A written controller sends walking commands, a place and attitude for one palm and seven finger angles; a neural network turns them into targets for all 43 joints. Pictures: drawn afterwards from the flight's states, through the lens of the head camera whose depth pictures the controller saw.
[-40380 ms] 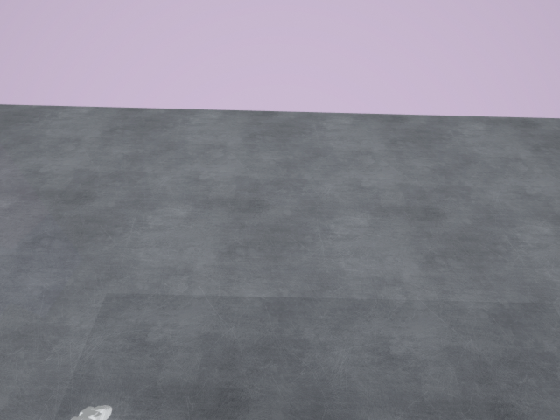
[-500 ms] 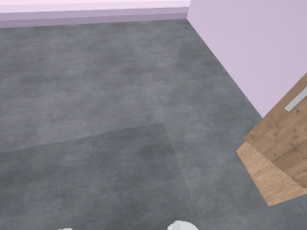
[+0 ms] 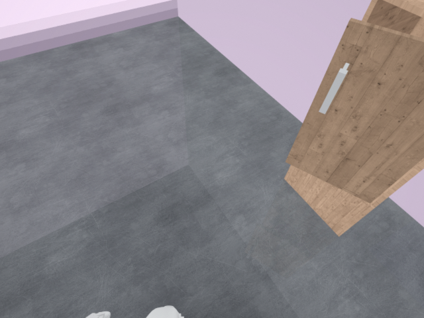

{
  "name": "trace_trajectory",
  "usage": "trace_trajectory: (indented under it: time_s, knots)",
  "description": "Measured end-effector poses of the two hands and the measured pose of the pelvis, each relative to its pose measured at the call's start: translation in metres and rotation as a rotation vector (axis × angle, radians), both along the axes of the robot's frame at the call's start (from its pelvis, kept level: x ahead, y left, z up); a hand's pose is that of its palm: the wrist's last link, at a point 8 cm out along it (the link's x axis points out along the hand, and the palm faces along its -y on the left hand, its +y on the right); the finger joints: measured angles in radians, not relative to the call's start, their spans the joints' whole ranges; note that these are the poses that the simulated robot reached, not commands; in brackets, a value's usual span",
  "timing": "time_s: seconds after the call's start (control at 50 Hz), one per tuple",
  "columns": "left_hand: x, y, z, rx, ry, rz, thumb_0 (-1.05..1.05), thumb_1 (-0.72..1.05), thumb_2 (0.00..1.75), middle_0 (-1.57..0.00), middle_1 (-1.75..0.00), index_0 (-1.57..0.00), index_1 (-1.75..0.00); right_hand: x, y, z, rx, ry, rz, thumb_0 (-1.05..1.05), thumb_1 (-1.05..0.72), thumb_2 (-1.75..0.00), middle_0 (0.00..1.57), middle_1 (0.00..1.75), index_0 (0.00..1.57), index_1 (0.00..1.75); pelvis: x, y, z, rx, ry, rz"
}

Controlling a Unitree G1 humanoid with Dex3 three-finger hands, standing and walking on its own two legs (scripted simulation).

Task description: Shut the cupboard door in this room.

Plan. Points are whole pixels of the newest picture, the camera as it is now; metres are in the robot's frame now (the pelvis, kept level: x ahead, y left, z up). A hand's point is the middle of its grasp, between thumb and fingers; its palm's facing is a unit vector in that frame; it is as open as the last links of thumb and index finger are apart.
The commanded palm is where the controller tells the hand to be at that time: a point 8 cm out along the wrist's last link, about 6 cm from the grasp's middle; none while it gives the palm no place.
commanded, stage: turn to face it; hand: left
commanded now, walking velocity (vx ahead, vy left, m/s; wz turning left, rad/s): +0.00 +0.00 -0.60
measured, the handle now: (334, 89) +0.71 -0.30 +0.01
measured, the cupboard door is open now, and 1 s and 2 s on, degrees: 24 24 24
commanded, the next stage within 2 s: take the last steps up to it in 0.76 s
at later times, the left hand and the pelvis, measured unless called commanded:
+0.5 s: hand (146, 297) +0.17 +0.15 -0.15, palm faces -0.29 -0.92 -0.27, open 7.4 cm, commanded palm none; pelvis +0.00 -0.01 -0.01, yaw -17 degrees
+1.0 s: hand (150, 296) +0.18 +0.15 -0.16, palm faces -0.43 -0.89 -0.18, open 7.4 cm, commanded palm none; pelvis +0.03 +0.00 +0.01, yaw -28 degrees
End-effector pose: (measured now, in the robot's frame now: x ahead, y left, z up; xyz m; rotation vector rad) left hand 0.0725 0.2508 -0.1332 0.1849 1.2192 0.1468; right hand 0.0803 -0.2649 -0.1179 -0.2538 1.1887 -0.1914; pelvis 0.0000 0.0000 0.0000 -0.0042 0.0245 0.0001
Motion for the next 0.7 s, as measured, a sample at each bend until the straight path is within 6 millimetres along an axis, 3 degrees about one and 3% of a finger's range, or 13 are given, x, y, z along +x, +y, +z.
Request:
trace_trajectory:
  time_s: [0.1,0.22,0.34,0.42,0.48,0.58,0.7]
  knots:
    - [0.016,0.015,-0.017,-0.024,0.02,-0.037,0.01,0.91,0.9,-0.2,-0.3,-0.2,-0.3,-0.004,0.017,0.005,-0.03,-0.046,-0.024,0.0,-0.91,-0.9,0.2,0.3,0.2,0.3,0.004,0.015,-0.007,-0.01,-0.001,-0.068]
    - [0.045,0.016,-0.004,-0.029,0.014,-0.11,0.01,0.91,0.9,-0.2,-0.3,-0.2,-0.3,-0.034,0.028,0.013,-0.015,-0.011,-0.092,0.0,-0.91,-0.9,0.2,0.3,0.2,0.3,0.007,0.017,0.005,-0.034,-0.011,-0.143]
    - [0.08,-0.008,0.007,-0.012,-0.019,-0.218,0.01,0.91,0.9,-0.2,-0.3,-0.19,-0.3,-0.075,0.019,0.003,0.023,0.034,-0.21,0.0,-0.9,-0.9,0.2,0.3,0.21,0.3,0.007,0.008,0.006,-0.038,-0.014,-0.223]
    - [0.103,-0.034,0.008,0.015,-0.073,-0.298,0.01,0.91,0.9,-0.2,-0.3,-0.19,-0.3,-0.105,0.002,-0.018,0.053,0.063,-0.292,0.0,-0.9,-0.9,0.2,0.3,0.21,0.3,0.007,-0.009,-0.006,-0.012,-0.016,-0.267]
    - [0.108,-0.049,0.01,0.035,-0.096,-0.333,0.0,0.91,0.9,-0.2,-0.3,-0.19,-0.3,-0.12,-0.011,-0.03,0.055,0.102,-0.339,0.0,-0.91,-0.9,0.2,0.3,0.21,0.3,0.004,-0.014,-0.011,-0.014,-0.015,-0.292]
    - [0.1,-0.062,0.013,0.029,-0.051,-0.362,0.0,0.91,0.9,-0.2,-0.3,-0.2,-0.3,-0.12,-0.019,-0.018,0.045,0.09,-0.381,0.0,-0.91,-0.9,0.2,0.3,0.2,0.3,0.006,-0.016,0.0,-0.004,-0.013,-0.33]
    - [0.097,-0.063,0.001,-0.012,0.002,-0.381,0.0,0.91,0.9,-0.2,-0.3,-0.2,-0.3,-0.107,-0.011,-0.004,0.022,0.046,-0.403,0.0,-0.91,-0.9,0.2,0.3,0.2,0.3,0.016,-0.011,0.002,-0.006,-0.006,-0.373]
